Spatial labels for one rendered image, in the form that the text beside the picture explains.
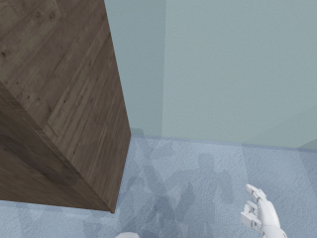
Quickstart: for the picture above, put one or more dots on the wardrobe door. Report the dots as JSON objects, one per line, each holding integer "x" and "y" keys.
{"x": 32, "y": 172}

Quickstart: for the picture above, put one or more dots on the right robot forearm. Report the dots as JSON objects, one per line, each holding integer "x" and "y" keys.
{"x": 271, "y": 231}

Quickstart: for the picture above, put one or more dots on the right robot hand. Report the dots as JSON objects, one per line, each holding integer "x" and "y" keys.
{"x": 261, "y": 215}

